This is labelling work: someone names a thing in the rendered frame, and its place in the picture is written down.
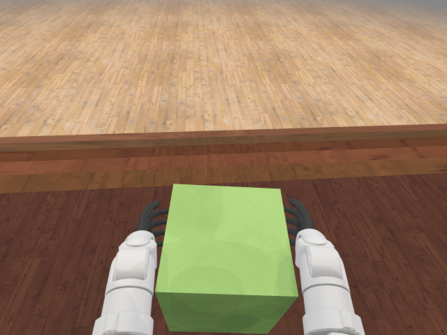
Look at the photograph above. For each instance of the carton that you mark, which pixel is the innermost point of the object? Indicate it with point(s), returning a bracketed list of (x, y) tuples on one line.
[(226, 263)]

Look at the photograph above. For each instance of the right robot forearm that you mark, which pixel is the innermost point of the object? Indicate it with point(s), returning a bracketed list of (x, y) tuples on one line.
[(328, 306)]

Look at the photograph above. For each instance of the left robot forearm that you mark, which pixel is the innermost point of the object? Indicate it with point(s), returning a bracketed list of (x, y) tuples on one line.
[(130, 288)]

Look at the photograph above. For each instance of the right robot hand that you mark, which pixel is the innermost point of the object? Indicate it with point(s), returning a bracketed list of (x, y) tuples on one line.
[(303, 220)]

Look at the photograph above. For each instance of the left robot hand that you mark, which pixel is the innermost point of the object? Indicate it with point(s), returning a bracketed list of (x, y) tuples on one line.
[(146, 223)]

